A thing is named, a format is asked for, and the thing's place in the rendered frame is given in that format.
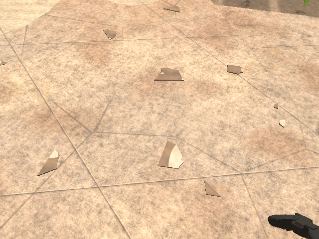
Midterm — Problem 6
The right robot hand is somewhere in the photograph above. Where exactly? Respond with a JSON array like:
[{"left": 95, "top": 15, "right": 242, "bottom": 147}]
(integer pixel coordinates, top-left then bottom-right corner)
[{"left": 267, "top": 213, "right": 319, "bottom": 239}]

